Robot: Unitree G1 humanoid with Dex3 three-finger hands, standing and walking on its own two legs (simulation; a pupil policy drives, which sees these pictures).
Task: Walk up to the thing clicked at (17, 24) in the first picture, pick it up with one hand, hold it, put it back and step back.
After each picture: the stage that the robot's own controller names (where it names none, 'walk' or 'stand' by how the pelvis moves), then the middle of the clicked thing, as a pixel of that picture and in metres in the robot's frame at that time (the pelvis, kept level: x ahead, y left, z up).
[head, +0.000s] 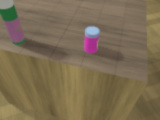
stand; (11, 20) +0.69 +0.36 +0.05
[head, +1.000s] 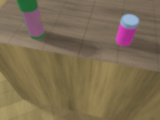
walk; (30, 10) +0.62 +0.23 +0.09
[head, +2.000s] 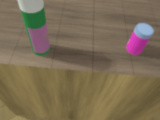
rise first; (36, 25) +0.51 +0.17 +0.09
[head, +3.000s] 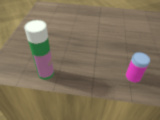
stand; (41, 53) +0.48 +0.18 +0.06
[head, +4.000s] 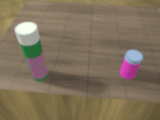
stand; (34, 55) +0.47 +0.20 +0.05
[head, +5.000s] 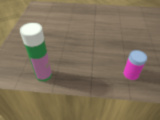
stand; (38, 55) +0.47 +0.19 +0.05
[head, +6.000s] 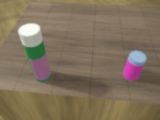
stand; (37, 56) +0.47 +0.19 +0.05
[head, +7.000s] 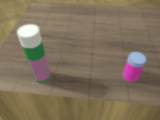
stand; (36, 57) +0.46 +0.19 +0.05
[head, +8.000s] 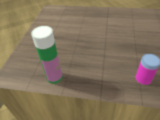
rise first; (49, 58) +0.46 +0.18 +0.05
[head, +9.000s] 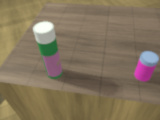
go down; (49, 53) +0.48 +0.18 +0.05
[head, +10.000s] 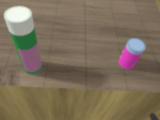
go down; (26, 45) +0.47 +0.16 +0.07
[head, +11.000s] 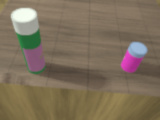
go down; (31, 45) +0.48 +0.17 +0.07
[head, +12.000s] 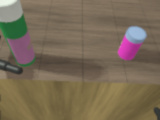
close in; (16, 34) +0.48 +0.18 +0.11
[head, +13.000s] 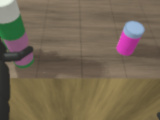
lift; (14, 36) +0.47 +0.18 +0.11
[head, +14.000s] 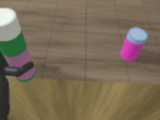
lift; (15, 51) +0.42 +0.19 +0.11
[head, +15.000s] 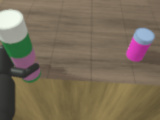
lift; (21, 52) +0.41 +0.18 +0.10
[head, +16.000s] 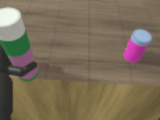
lift; (19, 51) +0.42 +0.19 +0.11
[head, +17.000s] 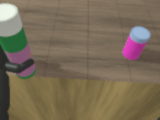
lift; (16, 47) +0.43 +0.19 +0.11
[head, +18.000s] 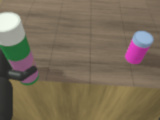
lift; (19, 55) +0.40 +0.19 +0.10
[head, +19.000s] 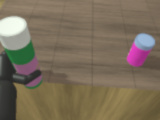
lift; (24, 58) +0.39 +0.18 +0.10
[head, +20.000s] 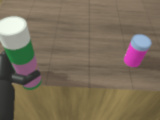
lift; (23, 59) +0.40 +0.18 +0.10
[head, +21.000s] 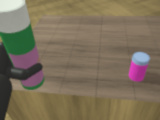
hold; (22, 50) +0.32 +0.17 +0.25
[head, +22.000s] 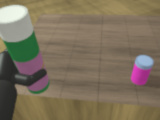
hold; (27, 57) +0.32 +0.16 +0.22
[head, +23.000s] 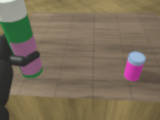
crouch; (22, 41) +0.39 +0.17 +0.22
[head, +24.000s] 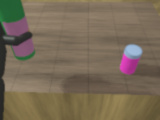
lower; (14, 22) +0.46 +0.19 +0.22
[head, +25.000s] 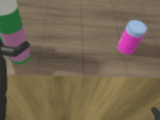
lower; (11, 30) +0.48 +0.19 +0.12
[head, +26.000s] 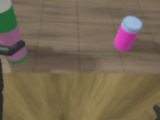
lower; (6, 29) +0.49 +0.19 +0.12
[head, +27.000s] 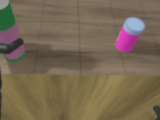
lower; (4, 27) +0.49 +0.20 +0.12
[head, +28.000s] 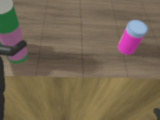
lower; (7, 29) +0.48 +0.19 +0.11
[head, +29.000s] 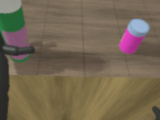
open; (13, 28) +0.48 +0.18 +0.12
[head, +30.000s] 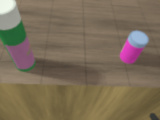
sink last; (15, 40) +0.46 +0.18 +0.10
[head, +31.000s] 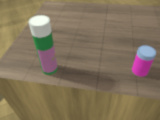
stand; (45, 48) +0.49 +0.19 +0.08
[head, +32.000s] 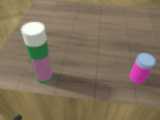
stand; (39, 56) +0.45 +0.18 +0.06
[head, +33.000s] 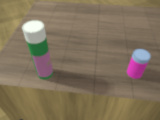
stand; (40, 53) +0.48 +0.19 +0.06
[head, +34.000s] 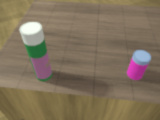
stand; (38, 55) +0.46 +0.19 +0.05
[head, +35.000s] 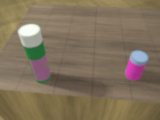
stand; (37, 57) +0.47 +0.19 +0.06
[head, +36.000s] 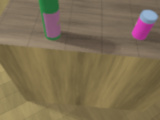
walk; (50, 11) +0.60 +0.13 +0.07
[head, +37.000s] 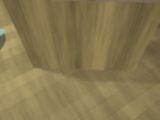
walk; out of the picture +0.96 +0.23 +0.09
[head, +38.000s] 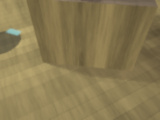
stand; out of the picture +1.19 +0.18 +0.07
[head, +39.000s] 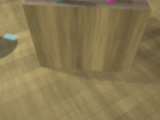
stand; out of the picture +1.19 +0.19 +0.05
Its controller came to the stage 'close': yes
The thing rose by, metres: 0.20
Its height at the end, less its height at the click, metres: +0.00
